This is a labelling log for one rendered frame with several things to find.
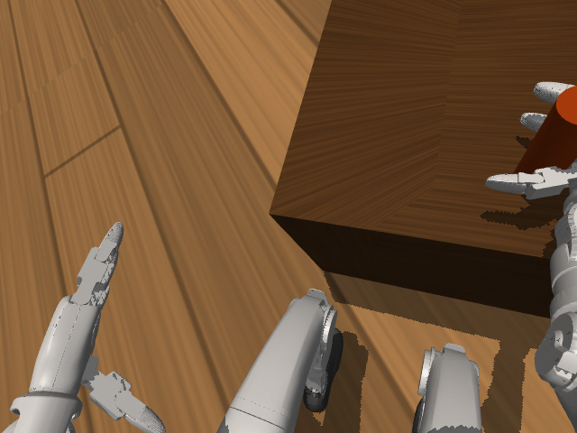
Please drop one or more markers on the left robot arm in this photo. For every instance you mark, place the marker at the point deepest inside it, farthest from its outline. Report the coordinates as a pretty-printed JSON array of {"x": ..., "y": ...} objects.
[{"x": 45, "y": 412}]

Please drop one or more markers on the can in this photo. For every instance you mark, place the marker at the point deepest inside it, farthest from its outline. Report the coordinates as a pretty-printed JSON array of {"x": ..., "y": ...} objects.
[{"x": 555, "y": 143}]

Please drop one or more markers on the left robot foot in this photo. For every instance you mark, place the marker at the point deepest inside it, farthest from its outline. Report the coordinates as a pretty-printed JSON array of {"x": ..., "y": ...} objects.
[{"x": 317, "y": 402}]

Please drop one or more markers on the right robot arm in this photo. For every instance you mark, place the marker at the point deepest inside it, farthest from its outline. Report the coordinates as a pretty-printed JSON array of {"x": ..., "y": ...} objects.
[{"x": 556, "y": 357}]

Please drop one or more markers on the right robot hand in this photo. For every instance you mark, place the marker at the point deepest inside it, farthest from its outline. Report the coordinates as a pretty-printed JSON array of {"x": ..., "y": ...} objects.
[{"x": 544, "y": 182}]

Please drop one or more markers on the left robot hand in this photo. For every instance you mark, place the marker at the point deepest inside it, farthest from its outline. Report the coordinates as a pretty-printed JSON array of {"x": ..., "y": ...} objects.
[{"x": 65, "y": 359}]

